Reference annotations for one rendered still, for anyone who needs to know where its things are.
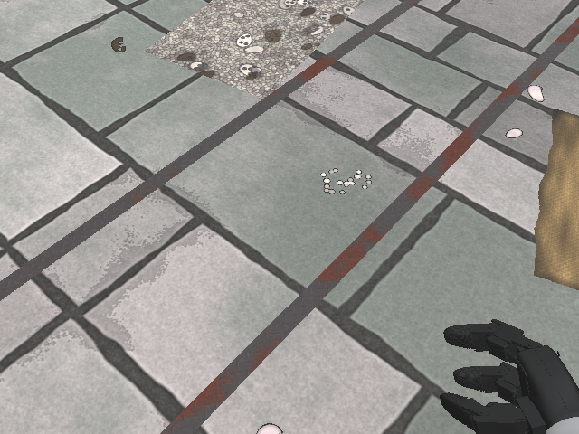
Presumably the right robot hand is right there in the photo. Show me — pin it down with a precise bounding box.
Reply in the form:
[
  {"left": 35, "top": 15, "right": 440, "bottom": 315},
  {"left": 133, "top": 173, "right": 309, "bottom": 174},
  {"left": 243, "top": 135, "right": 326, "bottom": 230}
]
[{"left": 440, "top": 319, "right": 579, "bottom": 434}]

